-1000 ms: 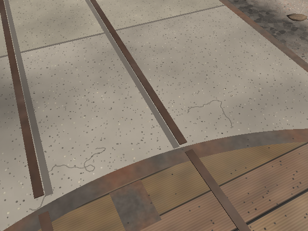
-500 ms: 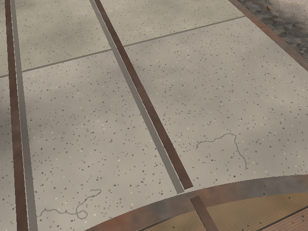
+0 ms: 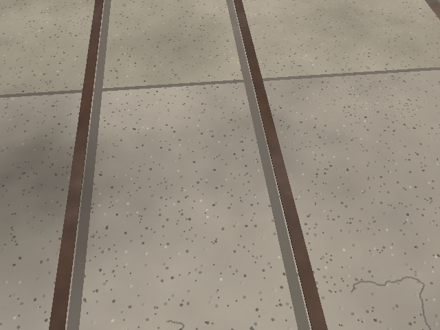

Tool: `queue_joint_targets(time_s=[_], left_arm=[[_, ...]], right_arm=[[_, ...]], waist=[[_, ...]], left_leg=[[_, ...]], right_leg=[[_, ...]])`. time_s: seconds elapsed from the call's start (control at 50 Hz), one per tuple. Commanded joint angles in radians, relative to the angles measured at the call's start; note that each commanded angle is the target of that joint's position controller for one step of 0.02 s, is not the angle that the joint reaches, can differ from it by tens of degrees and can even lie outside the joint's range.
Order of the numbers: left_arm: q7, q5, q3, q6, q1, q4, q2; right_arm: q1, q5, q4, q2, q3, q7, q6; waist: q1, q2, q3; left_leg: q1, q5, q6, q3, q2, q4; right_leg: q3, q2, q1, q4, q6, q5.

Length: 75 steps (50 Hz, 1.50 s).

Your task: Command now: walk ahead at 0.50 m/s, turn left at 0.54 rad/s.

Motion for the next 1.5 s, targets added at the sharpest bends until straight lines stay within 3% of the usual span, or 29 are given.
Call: queue_joint_targets(time_s=[0.02, 0.12, 0.24, 0.34, 0.36, 0.38, 0.4, 0.42, 0.44, 0.46, 0.5, 0.56, 0.72, 0.8, 0.86, 0.9, 0.92, 0.94, 0.96, 0.98, 1.0, 1.04, 1.16, 1.34, 1.4, 1.44, 1.46, 1.48, 1.5], left_arm=[[0.007, 0.017, 0.041, -0.008, -0.005, -0.1, 0.124], [0.016, 0.032, 0.034, 0.019, -0.139, -0.166, 0.08], [-0.007, 0.009, 0.027, 0.003, -0.318, -0.238, 0.077], [-0.019, 0.006, 0.051, -0.024, -0.221, -0.236, 0.134], [-0.013, 0.017, 0.066, -0.028, -0.108, -0.213, 0.167], [-0.003, 0.03, 0.082, -0.026, 0.059, -0.201, 0.228], [-0.007, 0.037, 0.095, -0.011, 0.138, -0.167, 0.277], [-0.01, 0.012, 0.076, -0.004, 0.118, -0.185, 0.185], [-0.005, 0.009, 0.06, 0.004, 0.074, -0.198, 0.122], [-0.005, 0.017, 0.052, 0.012, 0.025, -0.202, 0.113], [-0.007, 0.028, 0.042, 0.015, -0.021, -0.188, 0.09], [-0.014, 0.015, 0.05, 0.002, -0.022, -0.163, 0.103], [0.0, 0.011, 0.07, 0.021, 0.025, -0.106, 0.174], [0.0, -0.008, 0.077, 0.041, 0.08, -0.074, 0.205], [0.001, -0.024, 0.085, 0.057, 0.083, -0.059, 0.242], [0.009, -0.021, 0.07, 0.064, 0.077, -0.053, 0.221], [0.007, 0.024, 0.037, 0.056, 0.091, -0.084, 0.139], [-0.01, 0.014, 0.009, 0.029, 0.187, -0.105, 0.068], [-0.02, -0.033, 0.035, 0.012, 0.073, -0.098, 0.174], [-0.022, -0.051, 0.038, 0.008, -0.003, -0.125, 0.182], [-0.014, -0.035, 0.034, 0.011, -0.015, -0.116, 0.165], [-0.013, -0.018, 0.041, 0.038, 0.036, -0.092, 0.155], [-0.004, -0.017, 0.041, 0.078, -0.007, -0.095, 0.102], [-0.058, -0.007, 0.014, 0.063, -0.224, -0.196, 0.048], [-0.078, -0.009, 0.023, 0.065, -0.212, -0.233, 0.071], [-0.076, -0.011, 0.051, 0.073, -0.078, -0.221, 0.124], [-0.064, -0.011, 0.079, 0.074, 0.077, -0.189, 0.178], [-0.04, -0.008, 0.108, 0.085, 0.21, -0.169, 0.267], [-0.035, -0.013, 0.115, 0.077, 0.159, -0.196, 0.333]], right_arm=[[0.019, -0.006, -0.077, -0.093, -0.019, -0.009, -0.012], [0.095, 0.005, -0.069, -0.15, -0.035, -0.039, -0.011], [0.184, 0.016, -0.051, -0.148, -0.034, -0.05, 0.006], [0.158, 0.013, -0.066, -0.147, -0.037, -0.061, 0.023], [0.131, 0.009, -0.083, -0.116, -0.026, -0.056, 0.021], [0.122, -0.01, -0.109, -0.066, -0.006, -0.051, 0.016], [0.279, 0.021, -0.129, -0.018, 0.01, -0.051, 0.007], [0.291, 0.031, -0.099, -0.118, -0.003, -0.052, 0.006], [0.183, 0.024, -0.109, -0.17, -0.018, -0.05, 0.013], [0.121, 0.013, -0.122, -0.161, -0.019, -0.05, 0.018], [0.091, 0.009, -0.14, -0.126, -0.023, -0.042, 0.022], [0.087, 0.016, -0.157, -0.075, -0.016, -0.036, 0.04], [-0.111, 0.01, -0.212, -0.048, 0.0, -0.004, 0.027], [-0.209, 0.014, -0.261, -0.047, 0.004, 0.017, 0.027], [-0.159, 0.004, -0.269, -0.081, -0.014, 0.019, 0.029], [0.125, 0.003, -0.186, -0.168, -0.065, 0.004, 0.031], [0.276, 0.001, -0.157, -0.264, -0.088, -0.019, 0.038], [0.242, 0.001, -0.168, -0.316, -0.08, -0.013, 0.025], [0.243, -0.003, -0.169, -0.216, -0.055, -0.004, 0.016], [0.185, -0.006, -0.162, -0.184, -0.042, -0.002, 0.008], [0.114, -0.005, -0.161, -0.151, -0.03, -0.002, 0.002], [0.037, -0.017, -0.159, -0.1, -0.015, -0.002, -0.012], [0.064, -0.035, -0.09, -0.108, -0.022, -0.024, -0.047], [0.142, -0.014, -0.013, -0.146, -0.03, -0.049, -0.019], [0.119, -0.006, -0.013, -0.18, -0.038, -0.062, 0.008], [0.098, -0.004, -0.02, -0.209, -0.044, -0.074, 0.023], [0.074, 0.002, -0.025, -0.212, -0.042, -0.077, 0.025], [0.093, -0.013, -0.043, -0.173, -0.025, -0.077, 0.011], [0.186, -0.032, -0.088, -0.036, 0.018, -0.056, -0.023]], waist=[[0.023, 0.009, -0.105], [-0.005, 0.046, -0.049], [-0.077, 0.098, -0.04], [-0.004, 0.145, -0.073], [0.053, 0.127, -0.154], [0.12, 0.023, -0.299], [0.05, -0.327, -0.407], [0.062, -0.248, -0.35], [0.089, -0.129, -0.215], [0.072, -0.043, -0.129], [0.025, -0.055, -0.052], [0.008, -0.091, -0.034], [0.067, -0.054, 0.001], [0.092, -0.056, 0.04], [0.028, -0.09, -0.006], [-0.127, -0.061, -0.161], [-0.156, 0.125, -0.279], [-0.054, 0.279, -0.432], [-0.124, 0.118, -0.387], [-0.109, 0.109, -0.236], [-0.065, 0.041, -0.164], [0.002, 0.08, -0.106], [0.005, 0.059, -0.019], [-0.082, 0.04, 0.063], [-0.046, 0.078, 0.019], [0.038, 0.12, -0.078], [0.127, 0.097, -0.156], [0.173, -0.033, -0.254], [0.049, -0.277, -0.359]], left_leg=[[0.245, 0.224, 0.209, -0.386, 0.271, -0.276], [0.132, 0.308, 0.176, -0.271, 0.202, -0.293], [0.187, 0.158, 0.115, -0.332, 0.193, -0.228], [0.29, 0.23, 0.081, -0.451, 0.217, -0.06], [0.243, 0.284, 0.052, -0.413, 0.164, 0.07], [0.097, 0.131, 0.013, -0.322, 0.097, 0.35], [-0.273, -0.414, -0.05, -0.21, -0.032, 0.648], [-0.394, -0.416, -0.06, -0.231, 0.06, 0.79], [-0.423, -0.317, -0.071, -0.209, 0.095, 0.824], [-0.388, -0.241, -0.078, -0.173, 0.13, 0.804], [-0.323, -0.17, -0.076, -0.161, 0.182, 0.729], [-0.312, -0.126, -0.085, -0.125, 0.206, 0.663], [-0.321, 0.187, -0.086, -0.055, 0.203, 0.288], [-0.304, 0.117, -0.055, -0.004, 0.182, 0.17], [-0.148, -0.039, 0.004, 0.057, 0.104, 0.113], [0.29, 0.066, 0.063, 0.068, 0.039, 0.014], [0.612, 0.169, 0.128, -0.245, 0.266, 0.047], [0.81, -0.025, 0.302, -0.76, 0.472, -0.112], [0.753, -0.07, 0.254, -0.708, 0.468, -0.175], [0.61, 0.017, 0.21, -0.533, 0.436, -0.185], [0.462, 0.109, 0.173, -0.412, 0.394, -0.196], [0.282, 0.175, 0.14, -0.265, 0.334, -0.262], [0.244, 0.288, 0.111, -0.05, 0.311, -0.362], [0.47, 0.393, 0.055, 0.109, 0.357, -0.329], [0.529, 0.746, 0.028, 0.149, 0.371, -0.197], [0.518, 1.032, 0.003, 0.17, 0.361, 0.017], [0.425, 0.985, -0.026, 0.19, 0.324, 0.228], [0.181, 0.6, -0.067, 0.189, 0.265, 0.543], [-0.268, -0.377, -0.14, 0.057, 0.011, 0.935]], right_leg=[[0.06, -0.08, -0.227, -0.069, 0.011, 0.078], [0.018, -0.04, -0.231, -0.377, 0.071, 0.304], [0.027, 0.038, -0.145, -0.694, 0.054, 0.479], [0.033, 0.058, 0.022, -0.806, -0.007, 0.338], [0.051, 0.017, 0.213, -0.814, -0.046, 0.355], [0.21, -0.154, 0.493, -0.784, -0.113, 0.335], [0.663, -0.371, 0.802, -0.852, -0.274, 0.163], [0.748, -0.392, 0.766, -0.889, -0.258, -0.032], [0.581, -0.347, 0.637, -0.907, -0.21, -0.023], [0.448, -0.301, 0.494, -0.932, -0.182, 0.09], [0.286, -0.228, 0.327, -0.989, -0.159, 0.24], [0.148, -0.207, 0.268, -1.052, -0.176, 0.34], [-0.094, -0.199, 0.351, -1.067, -0.145, 0.476], [-0.135, -0.239, 0.435, -1.042, -0.128, 0.504], [-0.171, -0.254, 0.478, -0.901, -0.112, 0.878], [-0.233, -0.193, 0.336, -0.55, -0.064, 0.966], [-0.24, -0.128, 0.043, -0.2, -0.018, 0.424], [-0.07, 0.034, -0.264, 0.074, 0.014, -0.236], [0.043, -0.008, -0.355, 0.148, 0.003, -0.189], [0.025, -0.044, -0.393, 0.119, -0.01, -0.1], [0.027, -0.09, -0.346, 0.05, -0.009, -0.012], [0.044, -0.132, -0.23, -0.026, 0.002, 0.092], [0.102, -0.088, -0.318, -0.197, 0.041, 0.323], [-0.022, -0.042, -0.379, -0.575, -0.012, 0.448], [-0.105, 0.016, -0.294, -0.602, -0.059, 0.295], [-0.153, 0.09, -0.092, -0.593, -0.107, 0.205], [-0.14, 0.122, 0.141, -0.67, -0.147, 0.27], [0.102, -0.023, 0.444, -0.7, -0.212, 0.316], [0.713, -0.282, 0.78, -0.818, -0.441, 0.24]])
